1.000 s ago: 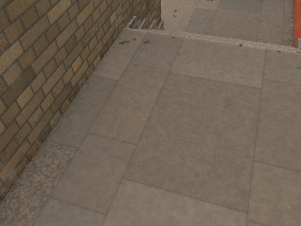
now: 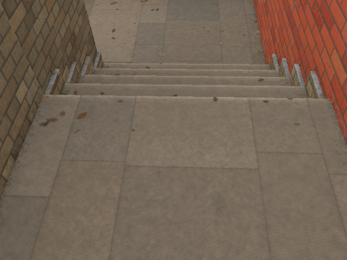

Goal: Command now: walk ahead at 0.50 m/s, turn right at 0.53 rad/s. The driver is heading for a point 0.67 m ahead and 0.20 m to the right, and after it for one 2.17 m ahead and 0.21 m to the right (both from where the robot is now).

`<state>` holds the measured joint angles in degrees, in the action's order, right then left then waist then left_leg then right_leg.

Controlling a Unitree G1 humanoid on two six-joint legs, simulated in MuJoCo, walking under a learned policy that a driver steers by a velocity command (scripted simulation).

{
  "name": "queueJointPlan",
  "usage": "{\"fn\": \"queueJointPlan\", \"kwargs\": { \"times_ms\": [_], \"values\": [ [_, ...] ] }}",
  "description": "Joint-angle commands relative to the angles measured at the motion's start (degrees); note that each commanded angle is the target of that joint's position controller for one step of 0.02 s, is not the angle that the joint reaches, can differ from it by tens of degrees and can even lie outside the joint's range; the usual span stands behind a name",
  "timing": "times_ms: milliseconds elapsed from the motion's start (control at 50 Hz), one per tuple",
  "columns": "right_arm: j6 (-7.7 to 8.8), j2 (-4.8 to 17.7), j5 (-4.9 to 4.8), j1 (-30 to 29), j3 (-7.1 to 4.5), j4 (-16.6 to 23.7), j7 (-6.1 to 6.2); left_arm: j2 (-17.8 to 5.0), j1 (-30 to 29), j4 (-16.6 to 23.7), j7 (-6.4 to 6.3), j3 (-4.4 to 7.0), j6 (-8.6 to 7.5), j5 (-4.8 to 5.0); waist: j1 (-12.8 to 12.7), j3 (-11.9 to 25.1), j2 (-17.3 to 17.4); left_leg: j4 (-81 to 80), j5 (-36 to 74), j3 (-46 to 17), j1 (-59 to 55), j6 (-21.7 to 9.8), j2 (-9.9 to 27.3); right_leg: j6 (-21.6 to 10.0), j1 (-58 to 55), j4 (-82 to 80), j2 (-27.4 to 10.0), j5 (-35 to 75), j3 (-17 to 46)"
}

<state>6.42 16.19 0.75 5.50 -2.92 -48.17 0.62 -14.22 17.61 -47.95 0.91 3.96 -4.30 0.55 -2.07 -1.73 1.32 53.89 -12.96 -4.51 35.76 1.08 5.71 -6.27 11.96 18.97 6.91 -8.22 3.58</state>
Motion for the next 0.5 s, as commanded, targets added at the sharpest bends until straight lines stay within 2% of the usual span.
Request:
{"fn": "queueJointPlan", "kwargs": {
  "times_ms": [20,80,160,200,220,240,260,280,300,320,340,360,380,400,440,500],
  "values": [
    [-0.02,3.10,0.25,-2.56,-0.74,3.76,0.12,-10.39,-0.55,4.47,-1.42,2.57,-0.49,0.46,0.89,1.52,-4.01,-12.39,11.40,1.38,-2.21,1.64,-1.98,-8.26,2.58,-7.35,-12.64,11.55,10.92],
    [0.41,2.58,-0.52,-7.92,-0.43,5.85,-0.42,-10.45,1.98,3.97,-1.60,2.65,0.00,0.57,-1.40,1.18,-5.80,-21.56,19.83,2.08,-7.17,1.39,-4.70,-5.81,4.15,-6.56,-11.63,6.47,11.19],
    [1.17,5.19,-1.10,-10.23,-1.06,7.79,-1.16,-9.75,3.82,3.53,-1.96,2.62,0.68,0.94,-1.42,1.39,-6.55,-27.03,15.84,-0.42,-7.84,0.32,-5.32,-4.93,-3.07,-0.95,-14.15,3.77,17.30],
    [1.91,6.67,-1.28,-7.90,-1.61,7.56,-1.45,-10.03,3.12,4.17,-2.30,2.79,1.18,0.61,0.29,2.09,-8.07,-28.34,10.62,-0.17,-11.11,-1.07,-5.53,-4.40,-5.52,2.91,-15.03,6.15,20.13],
    [2.25,7.64,-1.10,-3.46,-2.21,6.38,-1.30,-9.19,2.23,4.81,-2.30,2.48,1.38,0.52,2.68,3.99,-8.35,-30.55,10.35,0.89,-17.28,-2.43,-5.77,-3.38,-5.14,6.61,-13.34,8.93,19.88],
    [2.56,9.70,-0.23,3.63,-3.06,5.21,-1.00,-6.88,1.23,5.89,-2.06,1.59,1.27,0.17,6.12,9.78,-7.05,-29.21,10.10,-1.95,-29.44,-5.13,-1.56,-1.62,-1.40,16.14,-10.33,9.78,17.31],
    [2.24,13.22,-0.02,13.28,-3.89,4.40,-0.55,-3.85,2.42,7.21,-2.00,0.44,1.13,-0.99,8.92,18.39,0.87,-28.06,7.62,-12.88,-44.97,-8.43,8.82,0.98,7.35,32.73,-5.27,-4.26,10.71],
    [1.27,16.23,-0.01,15.90,-4.72,2.22,-0.98,-2.21,11.26,8.83,-1.78,-0.19,0.47,1.40,3.92,22.10,21.91,-34.14,-5.03,-40.12,-58.60,-17.46,19.81,3.73,27.93,48.54,-0.53,-27.86,6.18],
    [0.97,9.48,-1.07,12.96,-3.32,4.14,-1.14,-9.02,9.68,6.85,-2.09,0.93,0.60,2.09,5.53,16.24,12.05,-36.20,-15.29,-38.77,-54.30,-15.31,18.31,4.36,33.60,54.74,-5.83,-24.61,7.87],
    [0.58,6.17,-1.17,10.35,-2.45,4.90,-0.91,-11.50,3.24,7.77,-2.04,1.67,0.98,1.56,6.94,9.37,6.00,-36.74,-12.99,-28.20,-46.88,-12.37,15.54,4.68,34.49,55.30,-7.69,-18.85,6.12],
    [0.24,5.69,-0.59,7.57,-2.03,5.22,-0.96,-10.47,0.58,8.36,-2.13,1.70,1.26,1.01,5.73,5.62,1.88,-38.12,-5.58,-21.38,-39.52,-11.16,13.01,5.10,32.02,53.97,-9.75,-14.74,4.60],
    [0.02,4.75,-0.30,6.07,-1.75,4.80,-0.95,-9.54,-1.20,9.21,-1.94,1.81,1.32,0.44,4.79,2.76,2.06,-39.56,-0.44,-16.78,-34.66,-11.02,11.09,5.20,31.00,51.28,-11.27,-12.20,4.46],
    [0.06,4.49,0.16,5.59,-1.56,4.47,-0.84,-8.26,-0.76,9.65,-1.51,1.78,1.56,0.78,3.57,2.10,3.71,-41.09,2.53,-12.64,-31.35,-10.56,9.69,5.09,28.43,49.86,-12.78,-10.71,4.10],
    [0.26,4.45,0.04,5.66,-1.67,4.03,-0.88,-6.96,-0.50,10.01,-1.28,1.57,1.85,1.14,3.24,1.87,4.64,-42.53,4.46,-9.76,-29.85,-10.81,8.96,5.20,27.55,48.79,-13.34,-10.01,3.19],
    [0.71,5.67,-0.38,6.21,-2.15,3.18,-0.91,-5.57,-1.79,11.50,-1.13,1.24,2.33,1.09,3.04,1.36,3.98,-44.42,9.10,-5.45,-29.16,-12.05,9.24,5.76,29.00,46.52,-14.14,-7.93,2.42],
    [0.60,7.52,-0.41,6.76,-2.79,2.40,-0.74,-5.10,-4.50,13.40,-0.85,0.95,2.43,0.85,3.25,1.12,2.54,-45.38,15.80,0.37,-30.55,-12.50,9.50,6.52,31.12,39.90,-14.54,-1.27,2.00]
  ]
}}
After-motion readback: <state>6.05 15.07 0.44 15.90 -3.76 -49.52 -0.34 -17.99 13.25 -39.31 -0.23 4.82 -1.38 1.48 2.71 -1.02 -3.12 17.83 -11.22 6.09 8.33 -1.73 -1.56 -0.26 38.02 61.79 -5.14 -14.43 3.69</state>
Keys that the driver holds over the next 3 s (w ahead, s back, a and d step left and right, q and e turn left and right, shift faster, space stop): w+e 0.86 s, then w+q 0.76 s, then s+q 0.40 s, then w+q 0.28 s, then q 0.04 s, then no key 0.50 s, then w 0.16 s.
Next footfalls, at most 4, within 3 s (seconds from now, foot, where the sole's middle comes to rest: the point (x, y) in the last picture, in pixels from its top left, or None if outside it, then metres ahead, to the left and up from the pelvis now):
0.24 left None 0.33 0.14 -0.78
0.76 right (246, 250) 0.51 -0.20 -0.78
1.32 left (225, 160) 0.92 -0.15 -0.78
1.72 right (275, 135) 1.07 -0.40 -0.78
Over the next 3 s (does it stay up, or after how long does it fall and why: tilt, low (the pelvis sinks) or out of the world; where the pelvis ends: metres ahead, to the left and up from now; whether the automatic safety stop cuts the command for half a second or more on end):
stays up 1.11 -0.22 -0.02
